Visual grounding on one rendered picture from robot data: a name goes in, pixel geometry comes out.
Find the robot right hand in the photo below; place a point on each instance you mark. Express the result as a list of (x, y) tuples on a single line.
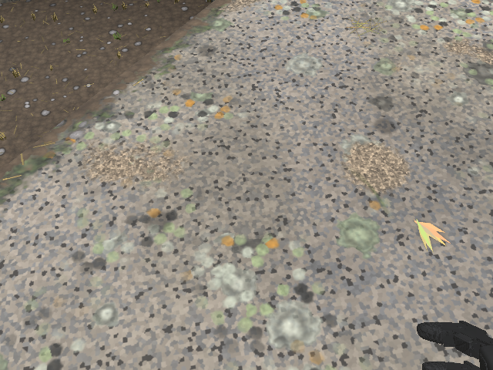
[(465, 337)]

